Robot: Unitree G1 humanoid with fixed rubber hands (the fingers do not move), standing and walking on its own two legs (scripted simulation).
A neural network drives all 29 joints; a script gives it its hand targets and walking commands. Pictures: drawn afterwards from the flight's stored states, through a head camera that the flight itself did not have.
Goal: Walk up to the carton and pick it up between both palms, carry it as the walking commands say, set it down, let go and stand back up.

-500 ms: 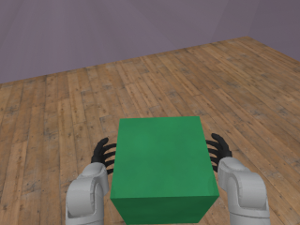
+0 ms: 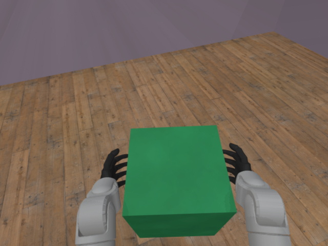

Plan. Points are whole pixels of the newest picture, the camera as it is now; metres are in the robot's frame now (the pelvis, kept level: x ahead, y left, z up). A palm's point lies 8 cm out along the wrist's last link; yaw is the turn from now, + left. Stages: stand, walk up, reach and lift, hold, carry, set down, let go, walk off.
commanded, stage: carry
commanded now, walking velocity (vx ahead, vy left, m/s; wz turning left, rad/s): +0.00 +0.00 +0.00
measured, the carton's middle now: (175, 185) +0.29 +0.00 -0.01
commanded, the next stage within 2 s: hold in 1.02 s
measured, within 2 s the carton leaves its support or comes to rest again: neither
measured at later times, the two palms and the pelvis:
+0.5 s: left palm (118, 181) +0.27 +0.13 +0.06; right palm (247, 175) +0.27 -0.17 +0.06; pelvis +0.00 -0.01 +0.00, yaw +0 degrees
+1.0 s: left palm (123, 178) +0.28 +0.12 +0.05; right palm (249, 173) +0.28 -0.18 +0.05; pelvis +0.00 -0.02 +0.00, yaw +0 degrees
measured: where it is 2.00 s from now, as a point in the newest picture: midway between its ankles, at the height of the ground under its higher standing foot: outside the picture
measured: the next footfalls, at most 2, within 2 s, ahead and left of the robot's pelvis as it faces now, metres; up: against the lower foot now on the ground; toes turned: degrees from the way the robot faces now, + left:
none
